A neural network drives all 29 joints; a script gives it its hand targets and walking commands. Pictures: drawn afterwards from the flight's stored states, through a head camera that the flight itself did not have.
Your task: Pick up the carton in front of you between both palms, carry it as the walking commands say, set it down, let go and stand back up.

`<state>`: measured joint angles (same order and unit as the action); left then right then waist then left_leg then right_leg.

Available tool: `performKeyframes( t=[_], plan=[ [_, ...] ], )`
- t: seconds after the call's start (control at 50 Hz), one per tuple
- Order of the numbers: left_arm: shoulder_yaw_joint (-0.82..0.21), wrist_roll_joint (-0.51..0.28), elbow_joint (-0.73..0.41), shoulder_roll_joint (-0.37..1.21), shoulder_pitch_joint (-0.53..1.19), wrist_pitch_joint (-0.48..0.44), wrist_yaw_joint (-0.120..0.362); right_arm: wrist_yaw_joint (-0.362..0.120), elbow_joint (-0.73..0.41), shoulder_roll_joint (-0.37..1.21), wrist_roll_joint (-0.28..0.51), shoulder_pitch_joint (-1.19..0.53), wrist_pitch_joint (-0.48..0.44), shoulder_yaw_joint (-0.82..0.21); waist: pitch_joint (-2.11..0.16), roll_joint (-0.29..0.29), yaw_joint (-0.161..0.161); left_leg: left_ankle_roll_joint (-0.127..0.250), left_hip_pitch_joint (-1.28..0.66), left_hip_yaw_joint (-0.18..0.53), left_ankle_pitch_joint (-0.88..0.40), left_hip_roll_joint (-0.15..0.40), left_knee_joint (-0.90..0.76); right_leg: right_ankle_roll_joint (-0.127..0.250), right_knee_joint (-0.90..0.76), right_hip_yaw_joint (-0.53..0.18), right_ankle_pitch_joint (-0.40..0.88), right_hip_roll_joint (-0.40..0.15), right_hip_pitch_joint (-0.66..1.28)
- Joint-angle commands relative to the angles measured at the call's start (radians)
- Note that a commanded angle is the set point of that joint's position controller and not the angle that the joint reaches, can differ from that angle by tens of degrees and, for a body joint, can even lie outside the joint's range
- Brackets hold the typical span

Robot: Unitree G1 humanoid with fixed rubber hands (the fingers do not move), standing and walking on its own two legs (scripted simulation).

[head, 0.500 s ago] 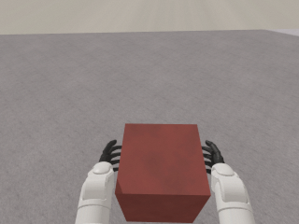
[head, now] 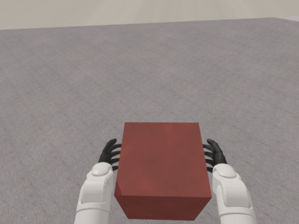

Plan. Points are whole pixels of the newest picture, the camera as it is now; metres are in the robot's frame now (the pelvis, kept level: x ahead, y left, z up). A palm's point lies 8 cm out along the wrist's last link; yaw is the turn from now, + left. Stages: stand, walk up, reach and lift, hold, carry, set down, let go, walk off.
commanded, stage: hold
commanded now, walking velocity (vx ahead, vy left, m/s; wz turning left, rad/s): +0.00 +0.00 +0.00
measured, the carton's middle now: (161, 173) +0.29 +0.00 -0.05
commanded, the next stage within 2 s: set down in 0.48 s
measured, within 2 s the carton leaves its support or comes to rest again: neither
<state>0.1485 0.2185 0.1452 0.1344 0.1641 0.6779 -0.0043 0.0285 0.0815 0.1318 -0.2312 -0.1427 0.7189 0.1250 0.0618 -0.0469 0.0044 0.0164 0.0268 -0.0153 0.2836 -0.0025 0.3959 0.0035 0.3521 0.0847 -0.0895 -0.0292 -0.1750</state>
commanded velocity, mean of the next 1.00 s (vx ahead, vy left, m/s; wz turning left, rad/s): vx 0.00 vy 0.00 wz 0.00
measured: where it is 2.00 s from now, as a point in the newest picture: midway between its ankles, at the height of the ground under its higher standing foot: outside the picture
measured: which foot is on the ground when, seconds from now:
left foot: down 0.00-1.00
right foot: down 0.00-1.00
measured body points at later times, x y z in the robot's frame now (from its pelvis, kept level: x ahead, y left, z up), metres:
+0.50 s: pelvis -0.02 -0.03 +0.00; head -0.05 -0.06 +0.44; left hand +0.27 +0.14 +0.03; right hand +0.29 -0.16 +0.03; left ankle -0.04 +0.11 -0.74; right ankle +0.07 -0.12 -0.74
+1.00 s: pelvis -0.03 -0.02 -0.04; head +0.10 -0.04 +0.39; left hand +0.34 +0.13 -0.08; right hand +0.34 -0.17 -0.09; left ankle -0.04 +0.11 -0.74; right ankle +0.07 -0.12 -0.74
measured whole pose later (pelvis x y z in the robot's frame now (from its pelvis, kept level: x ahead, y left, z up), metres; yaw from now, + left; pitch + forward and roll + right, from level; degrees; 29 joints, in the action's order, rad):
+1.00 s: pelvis -0.03 -0.02 -0.04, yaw +3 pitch +10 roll +0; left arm 0.49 0.40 0.61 0.18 0.59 0.26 0.02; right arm -0.03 0.52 0.16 -0.38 -0.55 0.32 0.47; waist 0.12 -0.06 -0.05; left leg 0.00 0.58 0.05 0.39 -0.03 0.80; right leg 0.03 0.71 0.04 -0.19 0.00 -0.69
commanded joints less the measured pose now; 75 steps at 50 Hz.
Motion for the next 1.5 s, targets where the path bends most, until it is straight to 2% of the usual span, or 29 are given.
performKeyframes(
  t=[0.0, 0.12, 0.22, 0.36, 0.52, 0.6, 0.68, 0.78, 0.84, 0.9, 0.98, 1.06, 1.12, 1.16, 1.2, 1.26, 1.32, 1.4, 1.48],
  plan=[
    [-0.475, -0.184, -0.066, 0.786, 0.391, -0.043, 0.178, -0.174, -0.080, 0.792, 0.192, -0.369, -0.047, -0.506, -0.235, 0.031, -0.014, 0.019, 0.288, 0.147, -0.228, -0.047, -0.106, 0.017, 0.060, -0.154, 0.213, 0.109, 0.432],
    [-0.458, -0.177, -0.028, 0.787, 0.416, -0.054, 0.181, -0.181, -0.056, 0.793, 0.186, -0.386, -0.047, -0.496, -0.176, 0.005, -0.015, 0.043, 0.418, 0.146, -0.038, -0.025, -0.144, 0.011, 0.076, -0.143, 0.094, 0.109, 0.483],
    [-0.449, -0.176, 0.006, 0.815, 0.438, -0.060, 0.180, -0.205, -0.046, 0.817, 0.209, -0.444, -0.041, -0.515, -0.163, -0.007, 0.003, 0.060, 0.443, 0.140, 0.066, -0.015, -0.163, -0.003, 0.077, -0.146, -0.012, 0.107, 0.484],
    [-0.452, -0.191, 0.053, 0.883, 0.506, -0.062, 0.212, -0.234, 0.017, 0.887, 0.210, -0.485, -0.032, -0.515, -0.180, 0.027, -0.006, 0.065, 0.426, 0.137, 0.096, -0.026, -0.135, -0.007, 0.046, -0.177, -0.110, 0.093, 0.461],
    [-0.397, -0.170, 0.117, 0.905, 0.562, -0.057, 0.251, -0.250, 0.105, 0.942, 0.203, -0.533, -0.026, -0.466, -0.198, 0.067, -0.005, 0.055, 0.374, 0.134, 0.041, -0.055, -0.089, -0.008, -0.012, -0.214, -0.146, 0.054, 0.434],
    [-0.310, -0.115, 0.217, 0.891, 0.640, -0.081, 0.275, -0.252, 0.208, 0.956, 0.171, -0.605, -0.048, -0.373, -0.179, 0.062, -0.006, 0.054, 0.389, 0.128, 0.072, -0.060, -0.059, -0.009, -0.014, -0.225, -0.215, 0.044, 0.405],
    [-0.174, -0.028, 0.364, 0.864, 0.759, -0.140, 0.283, -0.245, 0.359, 0.933, 0.094, -0.710, -0.100, -0.204, -0.145, 0.053, -0.025, 0.058, 0.456, 0.126, 0.115, -0.064, -0.010, -0.007, 0.026, -0.228, -0.264, 0.048, 0.360],
    [0.024, 0.109, 0.476, 0.727, 0.797, -0.227, 0.231, -0.200, 0.458, 0.743, -0.050, -0.757, -0.189, 0.016, -0.124, 0.046, -0.044, 0.053, 0.578, 0.121, 0.104, -0.082, 0.084, 0.004, 0.120, -0.211, -0.206, 0.068, 0.241],
    [0.084, 0.143, 0.516, 0.636, 0.785, -0.304, 0.198, -0.182, 0.473, 0.629, -0.093, -0.758, -0.274, 0.077, -0.166, 0.036, -0.053, 0.047, 0.672, 0.114, 0.076, -0.097, 0.150, 0.009, 0.214, -0.184, -0.096, 0.083, 0.139],
    [0.057, 0.125, 0.531, 0.622, 0.781, -0.397, 0.184, -0.184, 0.485, 0.605, -0.079, -0.775, -0.378, 0.043, -0.271, 0.031, -0.049, 0.034, 0.762, 0.102, 0.026, -0.114, 0.227, 0.011, 0.313, -0.168, 0.046, 0.097, 0.067],
    [-0.057, 0.055, 0.527, 0.702, 0.825, -0.513, 0.172, -0.193, 0.501, 0.678, -0.027, -0.824, -0.501, -0.068, -0.477, 0.030, -0.052, 0.007, 0.887, 0.087, -0.035, -0.135, 0.318, 0.014, 0.445, -0.163, 0.221, 0.113, 0.017],
    [-0.218, -0.030, 0.493, 0.780, 0.912, -0.595, 0.146, -0.204, 0.477, 0.738, 0.025, -0.898, -0.587, -0.194, -0.781, 0.025, -0.077, -0.028, 1.001, 0.081, -0.133, -0.149, 0.438, 0.013, 0.603, -0.153, 0.374, 0.120, -0.044],
    [-0.330, -0.087, 0.426, 0.810, 0.961, -0.614, 0.118, -0.211, 0.417, 0.738, 0.062, -0.940, -0.607, -0.258, -1.012, 0.023, -0.101, -0.047, 1.038, 0.086, -0.230, -0.154, 0.519, 0.016, 0.697, -0.137, 0.456, 0.127, -0.097],
    [-0.367, -0.109, 0.403, 0.811, 0.979, -0.604, 0.099, -0.218, 0.397, 0.717, 0.081, -0.957, -0.599, -0.271, -1.080, 0.018, -0.114, -0.055, 1.036, 0.092, -0.259, -0.154, 0.558, 0.013, 0.734, -0.118, 0.421, 0.135, -0.197],
    [-0.374, -0.112, 0.408, 0.826, 0.993, -0.581, 0.090, -0.231, 0.405, 0.701, 0.087, -0.970, -0.580, -0.263, -1.077, -0.003, -0.122, -0.060, 1.023, 0.097, -0.242, -0.154, 0.586, 0.008, 0.754, -0.096, 0.316, 0.144, -0.341],
    [-0.339, -0.099, 0.446, 0.849, 1.039, -0.537, 0.098, -0.258, 0.445, 0.707, 0.074, -1.013, -0.538, -0.222, -1.001, -0.022, -0.127, -0.059, 1.091, 0.096, -0.114, -0.157, 0.612, 0.010, 0.783, -0.075, 0.160, 0.150, -0.518],
    [-0.283, -0.078, 0.488, 0.857, 1.095, -0.497, 0.122, -0.284, 0.488, 0.729, 0.054, -1.067, -0.495, -0.177, -0.944, -0.025, -0.124, -0.050, 1.191, 0.088, -0.010, -0.162, 0.643, 0.011, 0.818, -0.066, 0.068, 0.151, -0.631],
    [-0.220, -0.062, 0.534, 0.840, 1.169, -0.463, 0.152, -0.301, 0.531, 0.752, 0.033, -1.130, -0.455, -0.126, -0.944, -0.018, -0.122, -0.040, 1.308, 0.070, 0.042, -0.173, 0.709, 0.006, 0.874, -0.064, 0.036, 0.148, -0.714],
    [-0.193, -0.067, 0.560, 0.816, 1.236, -0.453, 0.168, -0.293, 0.546, 0.762, 0.029, -1.183, -0.437, -0.110, -0.998, -0.001, -0.127, -0.036, 1.414, 0.048, 0.047, -0.187, 0.786, -0.005, 0.936, -0.065, 0.061, 0.148, -0.753]
  ],
)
